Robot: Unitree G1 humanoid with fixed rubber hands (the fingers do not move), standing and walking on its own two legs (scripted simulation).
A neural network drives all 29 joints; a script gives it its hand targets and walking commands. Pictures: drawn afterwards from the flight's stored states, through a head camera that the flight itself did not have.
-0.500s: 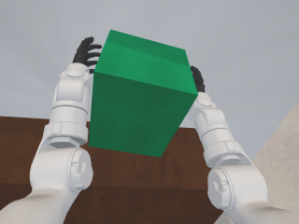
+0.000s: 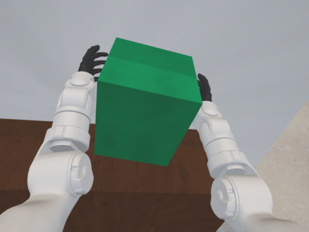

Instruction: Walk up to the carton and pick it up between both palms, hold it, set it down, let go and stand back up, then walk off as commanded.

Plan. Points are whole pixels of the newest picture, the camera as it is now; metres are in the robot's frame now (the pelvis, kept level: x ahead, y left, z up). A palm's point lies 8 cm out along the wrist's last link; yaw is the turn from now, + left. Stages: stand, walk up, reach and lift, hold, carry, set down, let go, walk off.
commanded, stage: set down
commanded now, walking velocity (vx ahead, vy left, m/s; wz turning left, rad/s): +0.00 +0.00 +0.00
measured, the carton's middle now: (143, 105) +0.42 +0.02 +0.16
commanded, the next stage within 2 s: none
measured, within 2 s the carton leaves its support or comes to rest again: neither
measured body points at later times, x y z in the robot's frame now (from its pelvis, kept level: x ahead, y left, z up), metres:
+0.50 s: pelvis +0.01 +0.00 +0.00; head -0.01 +0.04 +0.45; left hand +0.47 +0.15 +0.21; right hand +0.42 -0.15 +0.17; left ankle -0.01 +0.13 -0.75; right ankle +0.00 -0.14 -0.75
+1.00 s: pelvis +0.02 +0.01 +0.00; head +0.02 +0.04 +0.45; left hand +0.48 +0.15 +0.18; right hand +0.42 -0.15 +0.14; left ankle -0.01 +0.13 -0.75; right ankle +0.00 -0.14 -0.75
